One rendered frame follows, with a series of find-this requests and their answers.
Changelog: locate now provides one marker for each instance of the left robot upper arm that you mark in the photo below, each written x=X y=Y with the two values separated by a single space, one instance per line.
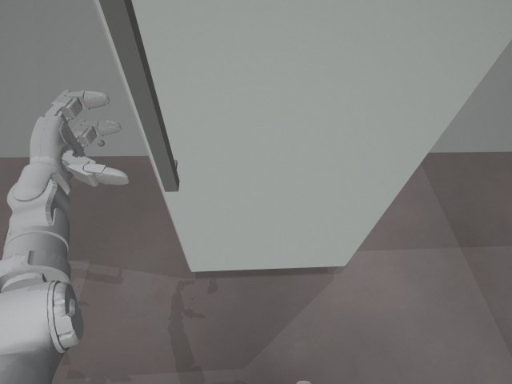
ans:
x=38 y=324

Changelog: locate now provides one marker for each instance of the left robot forearm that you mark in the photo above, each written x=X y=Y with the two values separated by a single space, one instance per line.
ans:
x=37 y=241

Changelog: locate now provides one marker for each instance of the left robot hand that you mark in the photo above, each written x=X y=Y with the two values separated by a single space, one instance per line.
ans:
x=52 y=138

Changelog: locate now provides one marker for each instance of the handle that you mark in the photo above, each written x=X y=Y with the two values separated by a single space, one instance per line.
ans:
x=123 y=26

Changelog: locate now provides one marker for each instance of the fridge door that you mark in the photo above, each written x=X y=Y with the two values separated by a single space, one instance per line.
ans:
x=296 y=123

